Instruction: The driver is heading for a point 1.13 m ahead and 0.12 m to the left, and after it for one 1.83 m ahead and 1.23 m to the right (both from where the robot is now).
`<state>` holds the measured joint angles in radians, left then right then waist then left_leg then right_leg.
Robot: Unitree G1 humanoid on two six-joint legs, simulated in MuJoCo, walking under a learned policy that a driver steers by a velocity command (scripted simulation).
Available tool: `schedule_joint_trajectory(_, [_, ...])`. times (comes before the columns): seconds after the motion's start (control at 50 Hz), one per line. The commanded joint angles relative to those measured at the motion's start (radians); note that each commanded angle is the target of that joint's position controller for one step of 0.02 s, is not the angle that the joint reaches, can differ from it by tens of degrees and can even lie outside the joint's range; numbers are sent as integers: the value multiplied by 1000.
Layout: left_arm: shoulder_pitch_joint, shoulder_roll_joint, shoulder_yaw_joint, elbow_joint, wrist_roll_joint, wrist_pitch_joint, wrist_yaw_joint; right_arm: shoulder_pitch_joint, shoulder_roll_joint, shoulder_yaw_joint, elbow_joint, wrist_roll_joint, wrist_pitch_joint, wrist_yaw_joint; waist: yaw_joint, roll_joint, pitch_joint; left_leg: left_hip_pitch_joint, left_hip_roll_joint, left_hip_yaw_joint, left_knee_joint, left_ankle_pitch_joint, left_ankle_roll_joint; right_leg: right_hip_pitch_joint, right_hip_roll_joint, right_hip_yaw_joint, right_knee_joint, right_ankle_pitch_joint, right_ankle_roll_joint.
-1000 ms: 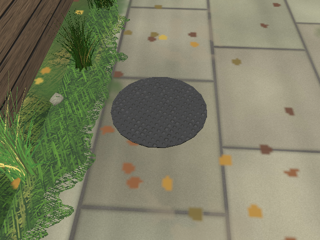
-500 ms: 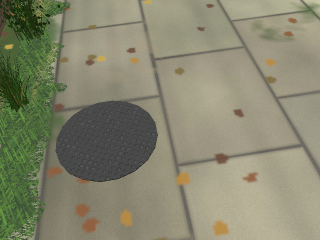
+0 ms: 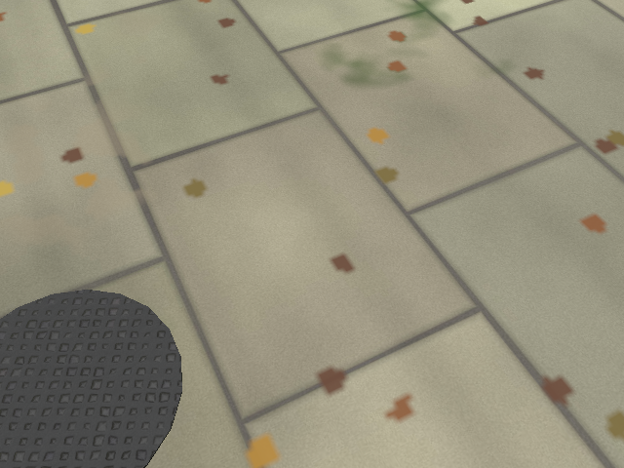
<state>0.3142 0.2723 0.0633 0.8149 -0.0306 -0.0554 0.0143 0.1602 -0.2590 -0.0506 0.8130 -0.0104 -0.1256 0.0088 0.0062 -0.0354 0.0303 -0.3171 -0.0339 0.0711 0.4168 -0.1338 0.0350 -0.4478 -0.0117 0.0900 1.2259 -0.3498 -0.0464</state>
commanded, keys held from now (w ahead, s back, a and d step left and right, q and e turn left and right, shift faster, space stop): w+e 0.10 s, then w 0.12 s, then w+q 0.02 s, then q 0.58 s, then w+q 0.18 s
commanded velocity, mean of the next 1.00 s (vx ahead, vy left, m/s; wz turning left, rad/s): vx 0.26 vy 0.00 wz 0.13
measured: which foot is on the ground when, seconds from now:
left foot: down 0.00-0.36, up 0.38-0.82, down 0.84-1.00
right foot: up 0.00-0.34, down 0.36-0.84, up 0.86-1.00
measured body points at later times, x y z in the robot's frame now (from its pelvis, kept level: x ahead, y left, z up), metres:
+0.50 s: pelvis +0.23 -0.08 +0.00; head +0.28 -0.09 +0.44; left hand +0.43 +0.16 -0.09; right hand +0.26 -0.36 -0.15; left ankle +0.15 +0.08 -0.65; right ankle +0.30 -0.18 -0.74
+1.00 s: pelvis +0.31 -0.03 +0.01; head +0.33 +0.01 +0.45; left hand +0.39 +0.28 -0.11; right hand +0.47 -0.28 -0.09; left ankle +0.29 +0.05 -0.74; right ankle +0.34 -0.18 -0.66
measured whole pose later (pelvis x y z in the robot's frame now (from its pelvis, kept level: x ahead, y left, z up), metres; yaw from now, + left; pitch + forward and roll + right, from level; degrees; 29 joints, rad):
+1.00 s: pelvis +0.31 -0.03 +0.01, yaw +14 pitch +3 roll -2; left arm 0.11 0.30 0.09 0.80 0.00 -0.04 0.01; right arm 0.27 -0.27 -0.07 0.73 0.01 -0.01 0.00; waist -0.01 -0.03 0.00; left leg -0.29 -0.02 -0.01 0.47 -0.24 0.06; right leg -0.54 -0.04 -0.01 1.03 -0.35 0.00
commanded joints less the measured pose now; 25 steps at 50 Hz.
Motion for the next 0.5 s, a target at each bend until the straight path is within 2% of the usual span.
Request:
schedule_joint_trajectory(0.02, [37,35,14,-78,-6,6,-6,27,-83,-23,-23,1,-16,3,1,113,-48,166,286,-257,-261,44,167,-178,-121,30,-5,60,4])
schedule_joint_trajectory(0.04, [13,29,13,-93,-3,13,-5,31,-91,-28,-13,8,-20,4,1,105,-29,157,286,-218,-277,78,172,-204,-129,26,-31,75,6])
schedule_joint_trajectory(0.08, [-41,28,10,-129,7,17,-6,48,-123,-38,1,8,-21,2,-5,81,-12,168,303,-165,-292,144,185,-263,-140,28,-102,136,16])
schedule_joint_trajectory(0.16, [-138,15,-3,-167,9,-1,-24,87,-151,-42,24,9,-8,1,-34,67,-3,205,275,-53,-291,206,171,-256,-120,2,-337,319,12])
schedule_joint_trajectory(0.22, [-251,8,-13,-202,12,-11,-43,129,-171,-41,42,25,5,2,-73,67,26,225,270,-6,-281,178,154,-209,-92,-72,-499,368,5])
schedule_joint_trajectory(0.26, [-312,11,-17,-234,13,-17,-52,170,-181,-38,69,41,21,4,-82,76,56,264,287,-32,-249,219,149,-196,-80,-96,-578,320,-4])
schedule_joint_trajectory(0.3, [-311,35,-8,-248,21,-27,-56,183,-196,-37,86,45,41,2,-58,109,37,322,301,-50,-156,428,126,-135,-38,-118,-647,250,-23])
schedule_joint_trajectory(0.32, [-242,62,6,-233,28,-33,-55,165,-208,-36,88,48,48,-1,-8,127,-12,332,283,-44,-67,558,99,-26,-5,-132,-705,275,-37])
schedule_joint_trajectory(0.34, [-108,105,28,-187,39,-37,-49,155,-201,-31,87,49,52,-3,61,120,-96,300,236,-21,81,638,67,173,31,-155,-772,390,-60])
schedule_joint_trajectory(0.36, [22,183,53,-155,55,-36,-35,157,-162,-15,69,32,44,-5,108,81,-211,144,170,10,285,435,10,442,-76,-71,-719,712,-95])
schedule_joint_trajectory(0.38, [103,262,60,-155,82,-22,-18,244,-48,23,51,-4,30,5,82,-182,-371,-222,28,21,670,-335,-64,822,-393,269,-642,1139,-244])
schedule_joint_trajectory(0.4, [128,227,49,-163,75,-12,-23,339,-78,18,97,32,25,6,94,-206,-555,-269,-7,-193,885,-582,-77,848,-497,434,-701,1146,-336])
schedule_joint_trajectory(0.42, [79,177,39,-166,60,-7,-26,251,-160,-10,80,62,32,4,99,-110,-452,-322,46,-210,920,-532,-73,736,-429,300,-733,1067,-295])
schedule_joint_trajectory(0.44, [-3,135,26,-165,41,-11,-25,173,-140,-9,50,62,44,-5,66,-87,-317,-380,87,-166,872,-471,-70,627,-373,193,-761,959,-248])
schedule_joint_trajectory(0.46, [-65,96,14,-160,36,-18,-26,147,-122,-11,53,44,62,-16,34,-42,-236,-356,120,-152,822,-403,-78,496,-334,130,-812,863,-218])
schedule_joint_trajectory(0.48, [-114,71,9,-158,41,-25,-26,163,-115,-18,57,32,84,-23,-6,-48,-194,-272,139,-150,788,-353,-81,372,-310,72,-861,821,-200])
schedule_joint_trajectory(0.5, [-152,80,14,-153,52,-29,-24,193,-94,-18,58,31,106,-27,-39,-63,-177,-192,130,-127,779,-311,-90,272,-303,28,-905,791,-205])
Velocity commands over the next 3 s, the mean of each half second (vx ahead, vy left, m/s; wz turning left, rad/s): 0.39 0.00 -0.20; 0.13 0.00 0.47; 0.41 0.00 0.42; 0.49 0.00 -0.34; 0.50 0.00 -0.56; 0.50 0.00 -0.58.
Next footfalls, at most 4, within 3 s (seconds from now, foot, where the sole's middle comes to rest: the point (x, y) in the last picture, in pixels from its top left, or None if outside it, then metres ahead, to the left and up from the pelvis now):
0.36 right None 0.34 -0.19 -0.77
0.84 left None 0.33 0.06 -0.77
1.34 right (368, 411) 0.59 -0.09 -0.77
1.78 left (223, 346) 0.74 0.24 -0.77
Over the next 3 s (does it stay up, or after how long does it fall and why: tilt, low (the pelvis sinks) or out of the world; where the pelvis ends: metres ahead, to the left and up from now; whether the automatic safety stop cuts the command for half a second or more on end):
stays up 1.29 0.09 0.00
